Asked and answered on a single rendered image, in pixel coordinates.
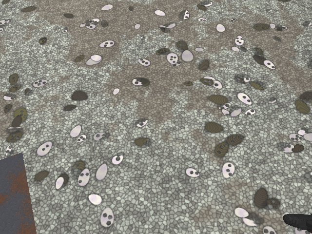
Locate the robot right hand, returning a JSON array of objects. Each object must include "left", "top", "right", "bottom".
[{"left": 283, "top": 214, "right": 312, "bottom": 233}]

